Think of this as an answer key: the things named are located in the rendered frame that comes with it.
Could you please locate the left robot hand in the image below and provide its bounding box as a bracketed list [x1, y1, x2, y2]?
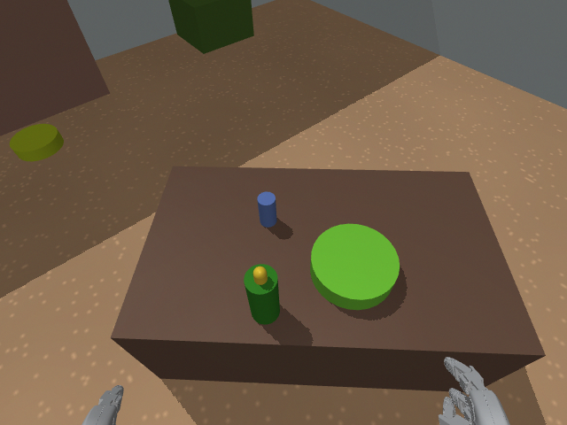
[82, 385, 124, 425]

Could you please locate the right robot hand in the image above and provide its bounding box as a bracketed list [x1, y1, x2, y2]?
[439, 357, 510, 425]

